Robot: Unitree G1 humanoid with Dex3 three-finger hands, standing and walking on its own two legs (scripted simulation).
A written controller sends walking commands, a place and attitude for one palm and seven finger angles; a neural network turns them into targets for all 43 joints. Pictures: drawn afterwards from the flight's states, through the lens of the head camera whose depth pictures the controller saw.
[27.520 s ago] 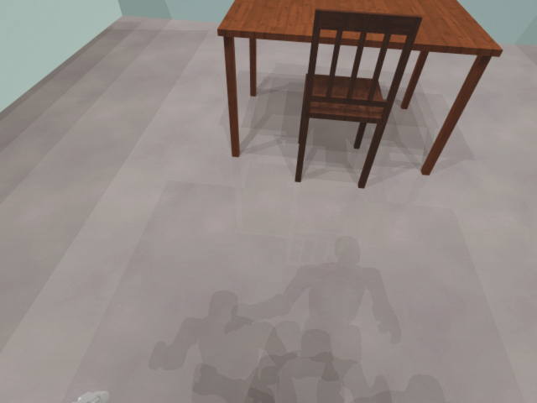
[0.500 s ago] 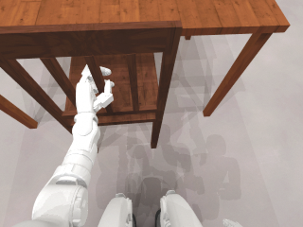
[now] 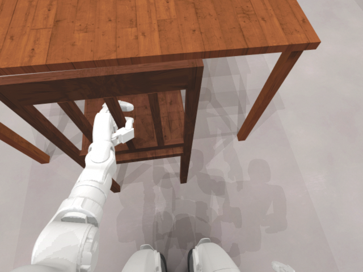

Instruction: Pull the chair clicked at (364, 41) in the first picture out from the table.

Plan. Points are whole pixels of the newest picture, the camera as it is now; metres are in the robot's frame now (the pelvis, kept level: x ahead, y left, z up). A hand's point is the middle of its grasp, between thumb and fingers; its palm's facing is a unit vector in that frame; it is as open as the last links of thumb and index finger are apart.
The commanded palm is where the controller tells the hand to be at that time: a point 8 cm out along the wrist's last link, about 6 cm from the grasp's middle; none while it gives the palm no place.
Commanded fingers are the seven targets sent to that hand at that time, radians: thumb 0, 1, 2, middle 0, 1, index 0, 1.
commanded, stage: step backward, pulling the chair out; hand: left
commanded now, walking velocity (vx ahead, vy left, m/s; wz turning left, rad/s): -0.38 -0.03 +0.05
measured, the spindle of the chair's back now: (122, 125) +0.47 +0.12 -0.06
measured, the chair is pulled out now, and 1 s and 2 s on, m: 0.04 0.14 0.17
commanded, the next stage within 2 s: none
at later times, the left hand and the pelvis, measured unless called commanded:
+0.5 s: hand (134, 145) +0.40 +0.08 -0.02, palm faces -0.07 -0.99 -0.15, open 5.3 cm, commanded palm +0.39 +0.14 -0.02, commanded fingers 0.00 0.90 0.90 -0.50 -1.45 -0.50 -1.45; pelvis -0.01 +0.00 +0.03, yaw -3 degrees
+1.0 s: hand (143, 162) +0.35 +0.06 -0.02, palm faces -0.10 -0.98 -0.15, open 5.3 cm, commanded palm +0.35 +0.11 -0.02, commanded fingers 0.00 0.90 0.90 -0.50 -1.45 -0.50 -1.45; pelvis -0.05 -0.01 +0.04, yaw +0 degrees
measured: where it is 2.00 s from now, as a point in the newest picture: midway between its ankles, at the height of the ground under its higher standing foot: outside the picture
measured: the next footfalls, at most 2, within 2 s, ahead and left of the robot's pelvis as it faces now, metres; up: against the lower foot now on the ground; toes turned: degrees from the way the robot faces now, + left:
left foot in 1.54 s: -0.04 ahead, +0.08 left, +0.00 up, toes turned +0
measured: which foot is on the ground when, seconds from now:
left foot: down 0.00-1.00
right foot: down 0.00-1.00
